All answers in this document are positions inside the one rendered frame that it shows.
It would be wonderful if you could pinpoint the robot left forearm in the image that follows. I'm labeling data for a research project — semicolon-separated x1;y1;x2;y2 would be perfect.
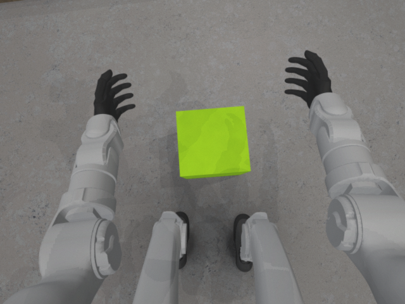
39;114;124;275

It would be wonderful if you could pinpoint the robot left hand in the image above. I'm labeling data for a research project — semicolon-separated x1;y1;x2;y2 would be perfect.
94;70;135;123

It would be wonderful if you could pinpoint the robot left upper arm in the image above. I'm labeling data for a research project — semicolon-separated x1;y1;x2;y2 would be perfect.
3;218;122;304

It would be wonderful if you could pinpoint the robot right shin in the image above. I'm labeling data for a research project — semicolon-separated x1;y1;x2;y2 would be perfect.
240;212;278;262

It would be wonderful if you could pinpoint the robot right hand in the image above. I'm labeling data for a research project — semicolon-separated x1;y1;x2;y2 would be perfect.
285;50;332;108

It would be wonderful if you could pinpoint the robot right forearm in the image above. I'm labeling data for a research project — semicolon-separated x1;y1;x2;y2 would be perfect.
309;92;405;202

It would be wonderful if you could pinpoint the left robot foot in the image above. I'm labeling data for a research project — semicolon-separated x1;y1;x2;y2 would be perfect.
176;212;189;269

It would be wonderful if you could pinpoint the carton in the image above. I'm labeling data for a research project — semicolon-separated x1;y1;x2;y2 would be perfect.
176;106;251;179

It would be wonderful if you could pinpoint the robot right upper arm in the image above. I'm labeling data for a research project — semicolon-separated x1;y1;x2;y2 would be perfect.
326;194;405;304

